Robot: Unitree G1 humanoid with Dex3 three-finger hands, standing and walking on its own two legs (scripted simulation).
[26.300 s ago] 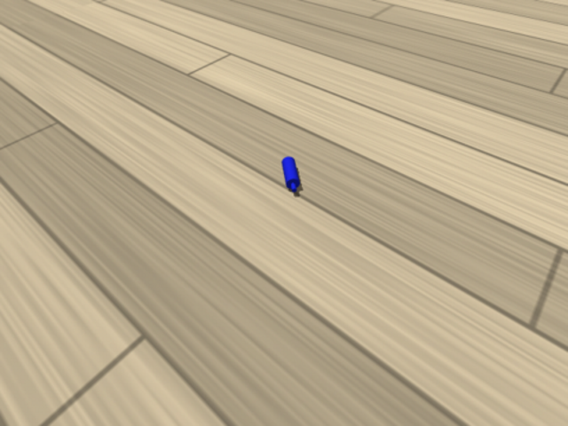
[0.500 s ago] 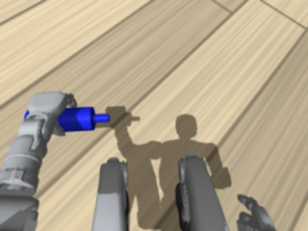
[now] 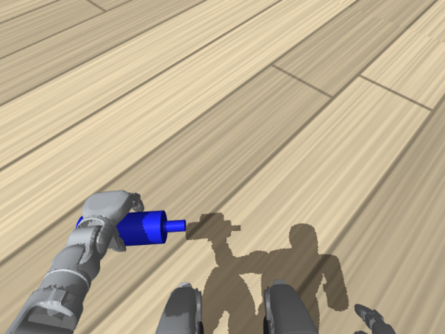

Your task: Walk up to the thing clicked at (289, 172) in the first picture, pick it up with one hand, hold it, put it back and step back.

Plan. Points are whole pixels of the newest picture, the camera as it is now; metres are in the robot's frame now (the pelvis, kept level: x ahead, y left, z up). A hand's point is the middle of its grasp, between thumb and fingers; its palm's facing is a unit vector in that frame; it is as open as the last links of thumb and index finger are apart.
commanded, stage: lift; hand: left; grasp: from above
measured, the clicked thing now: (134, 228) +0.35 +0.21 -0.11
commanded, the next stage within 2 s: hold in 0.42 s
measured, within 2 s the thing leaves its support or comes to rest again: neither
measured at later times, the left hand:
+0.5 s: hand (108, 202) +0.35 +0.23 +0.01, palm faces -0.46 -0.08 -0.88, open 9.7 cm
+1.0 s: hand (104, 184) +0.37 +0.23 +0.04, palm faces -0.47 -0.05 -0.88, open 9.7 cm
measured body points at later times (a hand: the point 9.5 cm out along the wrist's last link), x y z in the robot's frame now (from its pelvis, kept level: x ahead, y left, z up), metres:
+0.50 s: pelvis +0.04 +0.00 +0.08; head +0.08 +0.00 +0.53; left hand +0.37 +0.23 +0.06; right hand +0.13 -0.26 -0.04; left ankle +0.07 +0.13 -0.62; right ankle +0.07 -0.15 -0.62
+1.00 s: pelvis +0.06 +0.01 +0.10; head +0.09 -0.01 +0.55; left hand +0.39 +0.23 +0.09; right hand +0.17 -0.26 -0.02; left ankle +0.07 +0.13 -0.62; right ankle +0.07 -0.15 -0.62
